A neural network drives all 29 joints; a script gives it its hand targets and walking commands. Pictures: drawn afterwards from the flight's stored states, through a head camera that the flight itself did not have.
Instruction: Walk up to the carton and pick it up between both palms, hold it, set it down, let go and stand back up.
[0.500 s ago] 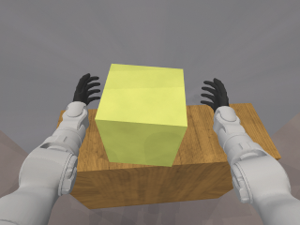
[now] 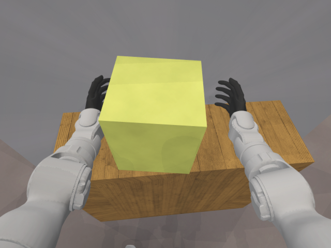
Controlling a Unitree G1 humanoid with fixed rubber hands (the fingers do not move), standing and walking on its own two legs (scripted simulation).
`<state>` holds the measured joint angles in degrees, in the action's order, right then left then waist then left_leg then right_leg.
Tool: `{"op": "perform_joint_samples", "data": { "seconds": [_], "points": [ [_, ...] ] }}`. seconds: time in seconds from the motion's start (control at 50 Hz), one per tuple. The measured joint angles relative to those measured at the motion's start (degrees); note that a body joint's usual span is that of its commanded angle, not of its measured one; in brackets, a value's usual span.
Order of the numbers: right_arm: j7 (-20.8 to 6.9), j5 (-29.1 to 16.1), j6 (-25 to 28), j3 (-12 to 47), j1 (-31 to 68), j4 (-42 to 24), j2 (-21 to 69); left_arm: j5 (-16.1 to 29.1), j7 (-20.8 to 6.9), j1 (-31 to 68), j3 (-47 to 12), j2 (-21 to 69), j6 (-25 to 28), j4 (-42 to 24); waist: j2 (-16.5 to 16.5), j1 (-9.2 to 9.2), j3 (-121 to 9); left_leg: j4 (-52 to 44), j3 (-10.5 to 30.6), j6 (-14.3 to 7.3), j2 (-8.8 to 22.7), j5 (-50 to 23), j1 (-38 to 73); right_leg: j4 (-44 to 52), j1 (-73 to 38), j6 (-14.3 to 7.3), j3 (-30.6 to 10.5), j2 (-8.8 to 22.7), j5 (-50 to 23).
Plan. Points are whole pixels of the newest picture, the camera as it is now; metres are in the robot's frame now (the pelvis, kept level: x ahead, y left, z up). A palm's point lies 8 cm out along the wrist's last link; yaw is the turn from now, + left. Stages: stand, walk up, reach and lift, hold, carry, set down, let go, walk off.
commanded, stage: reach and lift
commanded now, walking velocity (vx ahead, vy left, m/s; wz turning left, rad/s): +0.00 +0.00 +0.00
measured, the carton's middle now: (156, 119) +0.43 +0.05 +0.03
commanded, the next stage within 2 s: none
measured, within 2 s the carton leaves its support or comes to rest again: leaves its support in 1.60 s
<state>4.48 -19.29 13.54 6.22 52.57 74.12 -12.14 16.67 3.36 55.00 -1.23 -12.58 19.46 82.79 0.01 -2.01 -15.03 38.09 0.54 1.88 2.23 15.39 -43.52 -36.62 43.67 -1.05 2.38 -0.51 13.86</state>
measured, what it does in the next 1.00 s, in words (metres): stands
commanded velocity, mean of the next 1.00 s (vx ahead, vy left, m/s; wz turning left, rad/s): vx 0.00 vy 0.00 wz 0.00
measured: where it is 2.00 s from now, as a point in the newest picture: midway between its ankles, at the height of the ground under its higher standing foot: outside the picture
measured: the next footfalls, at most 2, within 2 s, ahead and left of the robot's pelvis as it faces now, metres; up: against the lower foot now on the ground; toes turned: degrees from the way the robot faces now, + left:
none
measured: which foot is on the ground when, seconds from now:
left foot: down 0.00-1.00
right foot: down 0.00-1.00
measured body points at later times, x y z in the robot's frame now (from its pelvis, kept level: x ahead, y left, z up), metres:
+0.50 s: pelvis +0.00 +0.01 +0.02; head +0.06 +0.03 +0.47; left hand +0.44 +0.19 +0.08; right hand +0.44 -0.11 +0.07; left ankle +0.01 +0.14 -0.71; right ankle +0.02 -0.11 -0.71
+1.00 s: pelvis +0.03 +0.02 +0.03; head +0.07 +0.02 +0.48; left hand +0.43 +0.19 +0.08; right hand +0.44 -0.11 +0.07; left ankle +0.01 +0.14 -0.71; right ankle +0.02 -0.11 -0.71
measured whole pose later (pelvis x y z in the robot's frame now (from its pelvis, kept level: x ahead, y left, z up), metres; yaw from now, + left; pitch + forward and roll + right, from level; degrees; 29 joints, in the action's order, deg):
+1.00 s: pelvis +0.03 +0.02 +0.03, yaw +1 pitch +7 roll -1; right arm 2.5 23.9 14.8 -34.9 40.2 56.8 5.5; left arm -18.2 2.3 42.8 27.0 1.0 13.5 60.1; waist -0.3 -2.0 -1.8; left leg 21.5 0.8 0.7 1.3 11.1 -17.4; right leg -16.2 15.3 0.3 3.0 0.1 7.9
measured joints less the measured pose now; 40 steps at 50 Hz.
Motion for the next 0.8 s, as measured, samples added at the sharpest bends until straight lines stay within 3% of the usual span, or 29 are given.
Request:
{"op": "perform_joint_samples", "data": {
  "seconds": [0.12, 0.3, 0.48, 0.7, 0.8],
  "points": [
    [1.1, 6.3, 0.6, -6.0, 0.9, 1.6, 4.0, -2.8, 0.3, 0.8, 1.6, 1.0, 1.5, 0.7, -0.2, 0.68, 0.2, 0.1, 1.4, 0.2, -0.3, -0.2, -0.2, 0.6, -0.7, -0.1, 1.4, 0.2, 0.0],
    [2.8, 17.7, 2.1, -18.7, -2.0, -0.1, 8.7, -13.2, 2.6, -1.4, 8.7, 4.2, -1.5, -5.1, 0.4, 1.12, 3.0, -5.0, 2.1, 0.1, -0.1, -2.4, 5.4, 8.1, -7.6, 0.2, 2.2, -0.1, -3.2],
    [0.9, 21.2, -0.5, -22.7, -3.6, -2.6, 9.4, -18.2, 3.8, -2.6, 13.3, 5.9, -4.0, -8.0, 1.5, 0.38, 6.2, -9.0, -0.1, -0.8, -0.3, -3.5, 11.3, 12.1, -12.9, 0.7, 0.1, 0.1, -5.0],
    [0.7, 22.1, -1.5, -22.8, -4.8, -4.8, 8.9, -18.8, 4.0, -4.8, 13.9, 7.4, -5.5, -10.9, 0.2, -0.65, 6.6, -9.5, -0.7, -1.2, -0.1, -2.9, 13.3, 13.8, -15.2, 1.2, -0.5, -0.1, -5.3],
    [0.7, 28.2, -0.5, -28.8, -6.5, -7.7, 11.3, -24.1, 2.5, -6.1, 19.3, 8.9, -5.2, -13.2, 0.0, -0.34, 8.3, -11.5, -0.4, -1.2, -0.4, -3.5, 16.1, 15.6, -18.1, 1.2, -0.3, 0.1, -5.6]
  ]
}}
